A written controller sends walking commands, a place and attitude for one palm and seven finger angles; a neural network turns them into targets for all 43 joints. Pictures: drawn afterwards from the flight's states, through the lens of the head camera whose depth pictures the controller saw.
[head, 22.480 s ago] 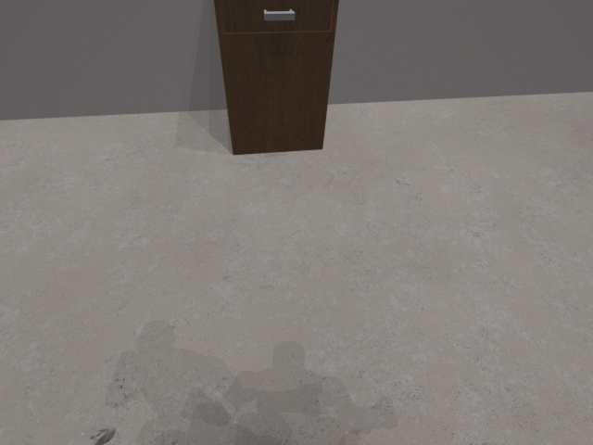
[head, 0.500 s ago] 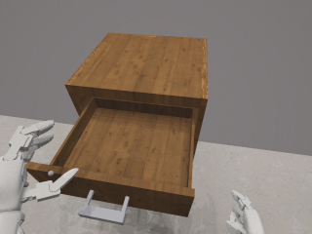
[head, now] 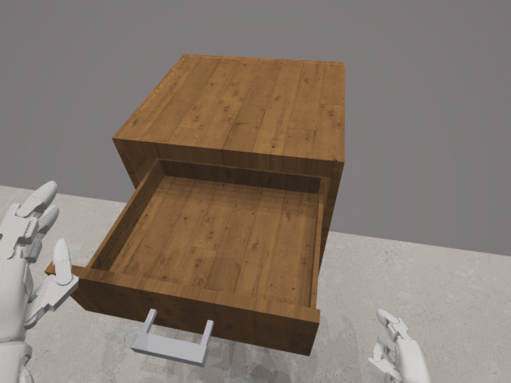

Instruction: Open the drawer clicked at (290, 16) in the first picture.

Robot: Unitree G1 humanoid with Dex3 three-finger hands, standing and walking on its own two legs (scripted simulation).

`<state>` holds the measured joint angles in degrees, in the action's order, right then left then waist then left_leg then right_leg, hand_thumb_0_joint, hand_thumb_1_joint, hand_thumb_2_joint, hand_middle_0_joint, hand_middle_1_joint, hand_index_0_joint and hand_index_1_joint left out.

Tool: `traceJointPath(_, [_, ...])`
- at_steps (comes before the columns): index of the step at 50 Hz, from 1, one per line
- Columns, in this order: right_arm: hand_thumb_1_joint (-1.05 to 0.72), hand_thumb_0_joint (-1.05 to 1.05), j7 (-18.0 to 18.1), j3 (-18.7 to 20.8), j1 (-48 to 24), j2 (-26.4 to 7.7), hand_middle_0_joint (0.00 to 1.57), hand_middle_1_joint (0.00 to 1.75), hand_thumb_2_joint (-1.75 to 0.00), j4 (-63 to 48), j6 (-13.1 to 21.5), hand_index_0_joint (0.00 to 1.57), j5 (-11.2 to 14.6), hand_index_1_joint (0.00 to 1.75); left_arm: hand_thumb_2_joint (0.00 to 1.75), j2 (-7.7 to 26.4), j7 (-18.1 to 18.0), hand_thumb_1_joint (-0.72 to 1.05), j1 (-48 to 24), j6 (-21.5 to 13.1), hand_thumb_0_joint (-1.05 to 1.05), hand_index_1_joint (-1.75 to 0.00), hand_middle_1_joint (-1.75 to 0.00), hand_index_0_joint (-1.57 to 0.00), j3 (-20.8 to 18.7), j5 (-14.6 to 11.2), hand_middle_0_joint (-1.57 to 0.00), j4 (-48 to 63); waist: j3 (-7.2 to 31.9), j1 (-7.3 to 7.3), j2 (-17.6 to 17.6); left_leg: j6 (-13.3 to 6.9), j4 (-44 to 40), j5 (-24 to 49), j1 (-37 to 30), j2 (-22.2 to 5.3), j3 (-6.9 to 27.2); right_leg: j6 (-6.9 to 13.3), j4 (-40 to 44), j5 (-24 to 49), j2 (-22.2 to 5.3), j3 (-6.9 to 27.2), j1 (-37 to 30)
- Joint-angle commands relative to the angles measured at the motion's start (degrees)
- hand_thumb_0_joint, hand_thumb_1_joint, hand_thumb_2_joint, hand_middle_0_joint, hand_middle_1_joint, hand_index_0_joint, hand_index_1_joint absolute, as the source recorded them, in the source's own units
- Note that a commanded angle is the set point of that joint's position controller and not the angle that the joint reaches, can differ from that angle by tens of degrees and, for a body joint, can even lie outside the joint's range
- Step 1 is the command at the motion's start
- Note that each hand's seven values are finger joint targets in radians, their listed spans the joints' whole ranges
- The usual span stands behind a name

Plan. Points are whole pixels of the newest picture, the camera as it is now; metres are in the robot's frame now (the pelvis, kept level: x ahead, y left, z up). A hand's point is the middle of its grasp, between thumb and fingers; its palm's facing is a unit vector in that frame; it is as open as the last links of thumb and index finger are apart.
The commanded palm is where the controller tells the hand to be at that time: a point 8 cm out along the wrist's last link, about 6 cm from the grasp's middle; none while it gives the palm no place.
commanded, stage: step back with the hand held close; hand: left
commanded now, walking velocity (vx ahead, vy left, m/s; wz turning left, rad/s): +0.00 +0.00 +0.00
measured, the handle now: (175, 334) +0.20 +0.17 -0.06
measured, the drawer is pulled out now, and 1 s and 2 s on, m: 0.30 0.30 0.30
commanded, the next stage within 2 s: stop stepping back and stand still in 1.66 s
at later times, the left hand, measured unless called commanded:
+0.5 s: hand (55, 299) +0.16 +0.24 +0.16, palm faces +0.31 -0.78 -0.55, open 7.4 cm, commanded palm +0.09 +0.29 +0.18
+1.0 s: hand (30, 339) +0.12 +0.24 +0.16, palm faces +0.38 -0.78 -0.50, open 7.4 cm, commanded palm +0.04 +0.28 +0.18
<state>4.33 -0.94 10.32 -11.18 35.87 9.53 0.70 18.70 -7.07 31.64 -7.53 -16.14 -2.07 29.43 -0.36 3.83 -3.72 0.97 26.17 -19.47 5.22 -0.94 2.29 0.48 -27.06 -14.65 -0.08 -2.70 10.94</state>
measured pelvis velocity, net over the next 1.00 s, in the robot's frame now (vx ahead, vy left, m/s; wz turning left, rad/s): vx -0.09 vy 0.01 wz -0.01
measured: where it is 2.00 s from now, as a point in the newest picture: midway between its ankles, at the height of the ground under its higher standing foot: outside the picture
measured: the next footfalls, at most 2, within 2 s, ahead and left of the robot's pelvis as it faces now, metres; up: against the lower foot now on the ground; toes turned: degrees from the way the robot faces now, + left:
right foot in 1.40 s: -0.22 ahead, -0.15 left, +0.00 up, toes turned +2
left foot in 1.70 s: -0.18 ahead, +0.11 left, +0.00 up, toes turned +4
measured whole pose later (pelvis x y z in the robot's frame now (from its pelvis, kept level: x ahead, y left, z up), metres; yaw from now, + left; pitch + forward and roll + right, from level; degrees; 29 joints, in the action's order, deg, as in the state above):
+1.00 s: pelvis -0.09 +0.01 -0.02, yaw +0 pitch +2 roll +1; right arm 3.7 0.5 11.0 -10.9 32.0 7.1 1.3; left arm 23.2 -10.3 34.7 -15.2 -23.6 -0.9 35.2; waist -2.4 -0.5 1.8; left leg 0.2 36.7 -16.5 22.5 1.2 0.9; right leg 0.0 -35.8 -10.4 -2.1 -1.1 27.7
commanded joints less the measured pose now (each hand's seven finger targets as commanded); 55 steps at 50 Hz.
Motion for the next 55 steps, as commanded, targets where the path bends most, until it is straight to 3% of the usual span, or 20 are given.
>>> traceJointPath(1, [-0.90, 0.00, 0.72, 1.98, -7.73, -5.70, 0.20, 0.30, -0.90, -9.62, 3.34, 0.20, 0.00, 0.30, 0.90, 9.74, -0.99, 0.90, -3.89, -3.56, 0.00, -0.30, -0.30, -0.20, -7.57, -0.22, -0.20, 12.39, 5.15, -0.29, -0.08, -1.60, -3.04, 17.70, 3.17, -1.35, -2.17, 0.24, 3.61, 11.91, -2.46, 0.07, -5.12])
traceJointPath(2, [-0.90, 0.00, 0.75, 1.78, -7.30, -5.17, 0.20, 0.30, -0.90, -9.42, 3.55, 0.20, -0.22, 0.30, 0.90, 9.23, -1.08, 0.90, -3.45, -3.90, 0.00, -0.30, -0.30, -0.20, -6.96, 0.05, -0.20, 12.59, 4.21, 0.03, 0.16, -1.61, -2.99, 18.71, 3.86, -1.32, -2.04, 0.38, 3.23, 12.97, -2.44, -0.31, -5.22])
traceJointPath(3, [-0.90, 0.00, 0.71, 1.62, -4.85, -7.10, 0.20, 0.30, -0.90, -10.81, 1.92, 0.20, 0.48, 0.30, 0.90, 16.29, -1.52, 0.90, -11.83, -7.16, 0.00, -0.30, -0.30, -0.20, -15.69, -0.80, -0.20, 16.12, -2.32, -3.45, 1.83, -2.76, -1.76, 12.92, 7.44, -1.75, -0.65, 0.88, 6.57, 15.72, -5.17, 6.87, 0.90])
traceJointPath(5, [-0.90, 0.00, 0.69, 2.04, -5.69, -6.59, 0.20, 0.30, -0.90, -10.09, 0.23, 0.20, 0.31, 0.30, 0.90, 10.09, -0.55, 0.90, -3.54, -7.63, 0.00, -0.30, -0.30, -0.20, -11.01, -0.09, -0.20, 9.44, 0.63, -3.79, 6.64, -3.10, -1.04, 12.52, 4.90, -1.72, -0.02, 1.23, 6.16, 17.41, -6.97, 6.95, 1.28])
traceJointPath(6, [-0.90, 0.00, 0.58, 2.36, -6.61, -7.29, 0.20, 0.30, -0.90, -10.99, 0.08, 0.20, 0.20, 0.30, 0.90, 10.77, -0.37, 0.90, -4.18, -8.31, 0.00, -0.30, -0.30, -0.20, -11.32, 0.01, -0.20, 12.70, 3.51, -3.65, 2.90, -3.24, -1.19, 14.28, 3.61, -1.84, -0.49, 1.14, 5.16, 18.88, -7.25, 7.19, 0.76])
traceJointPath(8, [-0.90, 0.00, 0.38, 2.60, -6.26, -6.99, 0.20, 0.30, -0.90, -11.27, -0.78, 0.20, 0.13, 0.30, 0.90, 9.11, -0.49, 0.90, 1.07, -8.53, 0.00, -0.30, -0.30, -0.20, -10.29, 0.28, -0.20, 11.68, 7.22, -3.47, 0.63, -3.17, -1.92, 23.03, 3.88, -3.00, 0.01, 0.66, 1.16, 23.85, -6.63, 4.35, -2.99])
traceJointPath(11, [-0.90, 0.00, 0.00, 3.56, -7.60, -7.09, 0.20, 0.30, -0.90, -12.37, -1.93, 0.20, 0.27, 0.30, 0.90, 10.94, -0.88, 0.90, 4.42, -8.57, 0.00, -0.30, -0.30, -0.20, -12.37, 0.31, -0.20, 12.97, 11.74, -3.26, 1.09, -2.88, -0.56, 29.96, 3.27, -3.76, 0.42, 0.38, -1.35, 27.03, -6.65, 3.93, -3.94])
traceJointPath(12, [-0.90, 0.00, -0.05, 3.54, -7.04, -6.66, 0.20, 0.30, -0.90, -12.80, -2.36, 0.20, 0.46, 0.30, 0.90, 10.10, -0.94, 0.90, 5.73, -8.63, 0.00, -0.30, -0.30, -0.20, -11.61, 0.27, -0.20, 13.10, 11.29, -3.43, 1.77, -2.76, -0.51, 30.74, 4.47, -4.06, 0.74, 0.46, -1.94, 26.83, -6.62, 3.36, -4.07])
traceJointPath(16, [-0.90, 0.00, 0.23, 4.34, -7.80, -6.92, 0.20, 0.30, -0.90, -13.68, -3.24, 0.20, 0.73, 0.30, 0.90, 13.46, -1.64, 0.90, 6.87, -9.03, 0.00, -0.30, -0.30, -0.20, -14.99, 0.12, -0.20, 15.65, 12.18, -3.48, 1.99, -2.48, 0.28, 29.45, 6.98, -4.24, 1.46, 0.70, -3.22, 25.70, -6.93, 4.10, -3.09])
traceJointPath(17, [-0.90, 0.00, 0.42, 4.31, -7.34, -6.39, 0.20, 0.30, -0.90, -13.78, -3.32, 0.20, 0.73, 0.30, 0.90, 12.53, -1.75, 0.90, 7.94, -9.13, 0.00, -0.30, -0.30, -0.20, -14.43, 0.06, -0.20, 15.15, 11.64, -3.61, 2.13, -2.53, 0.34, 29.37, 7.83, -4.47, 1.77, 0.74, -3.72, 25.49, -6.92, 3.89, -3.06])
traceJointPath(21, [-0.90, 0.00, 0.69, 4.65, -7.35, -6.86, 0.20, 0.30, -0.90, -13.72, -3.08, 0.20, 0.77, 0.30, 0.90, 12.89, -2.36, 0.90, 7.78, -9.17, 0.00, -0.30, -0.30, -0.20, -14.83, -0.15, -0.20, 15.25, 9.84, -3.68, 0.27, -3.07, -0.36, 22.92, 11.55, -4.95, 2.85, 0.65, -3.94, 19.53, -6.75, 4.57, -1.36])
traceJointPath(27, [-0.90, 0.00, 0.81, 4.33, -5.58, -7.10, 0.20, 0.30, -0.90, -13.33, -1.97, 0.20, 0.65, 0.30, 0.90, 11.49, -3.10, 0.90, 6.05, -9.55, 0.00, -0.30, -0.30, -0.20, -12.71, -0.05, -0.20, 16.03, 6.85, -4.03, 2.56, -3.89, -0.41, 8.80, 16.49, -4.32, 3.54, 0.94, -1.87, 8.22, -7.36, 6.98, 2.14])
traceJointPath(35, [-0.90, 0.00, 0.63, 4.03, -4.81, -7.28, 0.20, 0.30, -0.90, -12.99, -0.87, 0.20, 0.37, 0.30, 0.90, 12.37, -4.09, 0.90, 3.63, -10.17, 0.00, -0.30, -0.30, -0.20, -12.82, 0.39, -0.20, 16.72, 4.58, -4.14, 4.49, -4.36, 0.61, -5.18, 19.68, -2.79, 3.21, 1.15, 3.63, -6.29, -8.57, 10.86, 6.37])
traceJointPath(40, [-0.90, 0.00, 0.64, 3.93, -4.99, -7.43, 0.20, 0.30, -0.90, -13.32, -0.04, 0.20, 0.37, 0.30, 0.90, 12.27, -4.43, 0.90, 3.78, -10.77, 0.00, -0.30, -0.30, -0.20, -13.10, 0.77, -0.20, 17.57, 4.56, -4.05, 1.00, -5.16, -3.73, -7.25, 24.25, -5.10, 5.29, 0.01, -0.93, -5.62, -6.24, 8.23, 2.95])
traceJointPath(42, [-0.90, 0.00, 0.64, 3.83, -5.06, -7.46, 0.20, 0.30, -0.90, -13.41, 0.29, 0.20, 0.43, 0.30, 0.90, 11.88, -4.56, 0.90, 3.86, -10.78, 0.00, -0.30, -0.30, -0.20, -13.14, 0.94, -0.20, 17.51, 4.68, -4.02, -2.14, -5.64, -5.80, -6.98, 27.88, -6.60, 6.31, -0.43, -5.26, -2.59, -4.95, 6.51, -0.24])
traceJointPath(46, [-0.90, 0.00, 0.35, 4.32, -5.33, -7.73, 0.20, 0.30, -0.90, -13.12, 0.86, 0.20, 0.43, 0.30, 0.90, 12.74, -4.40, 0.90, 3.74, -11.24, 0.00, -0.30, -0.30, -0.20, -14.53, 1.24, -0.20, 17.28, 5.64, -3.50, -3.06, -6.22, -5.37, -2.60, 32.99, -8.13, 7.04, -0.65, -11.22, 6.18, -4.16, 5.87, -5.10])
traceJointPath(49, [-0.90, 0.00, -0.15, 4.53, -4.12, -7.42, 0.20, 0.30, -0.90, -12.61, 0.74, 0.20, 0.42, 0.30, 0.90, 12.25, -3.97, 0.90, 3.19, -11.38, 0.00, -0.30, -0.30, -0.20, -13.91, 0.58, -0.20, 17.71, 5.91, -3.93, 2.99, -4.85, 1.15, -1.14, 29.24, -4.72, 4.10, 1.05, -5.59, 6.51, -7.38, 10.60, -0.16])
traceJointPath(52, [-0.90, 0.00, -0.79, 4.94, -2.87, -7.12, 0.20, 0.30, -0.90, -11.05, -0.05, 0.20, 0.31, 0.30, 0.90, 12.86, -3.88, 0.90, 3.29, -10.95, 0.00, -0.30, -0.30, -0.20, -13.72, -0.18, -0.20, 17.58, 7.82, -4.71, 11.44, -2.60, 12.27, -4.22, 19.02, 0.52, 0.37, 5.55, 7.49, 0.33, -15.22, 18.05, 9.03])
traceJointPath(54, [-0.90, 0.00, -0.96, 4.84, -3.36, -6.77, 0.20, 0.30, -0.90, -10.40, -1.16, 0.20, 0.05, 0.30, 0.90, 13.17, -4.04, 0.90, 4.16, -10.37, 0.00, -0.30, -0.30, -0.20, -13.83, -0.44, -0.20, 18.62, 9.12, -4.41, 14.18, -2.17, 16.24, -4.69, 12.85, 1.63, -1.04, 6.86, 10.36, -2.44, -18.07, 17.08, 12.81])
traceJointPath(55, [-0.90, 0.00, -0.84, 4.50, -3.94, -6.39, 0.20, 0.30, -0.90, -10.52, -1.57, 0.20, -0.18, 0.30, 0.90, 13.36, -4.15, 0.90, 4.82, -10.16, 0.00, -0.30, -0.30, -0.20, -14.40, -0.40, -0.20, 18.84, 9.05, -4.51, 13.69, -2.38, 13.25, -3.41, 11.86, 1.11, -1.01, 6.17, 8.79, -0.07, -17.02, 15.04, 12.76])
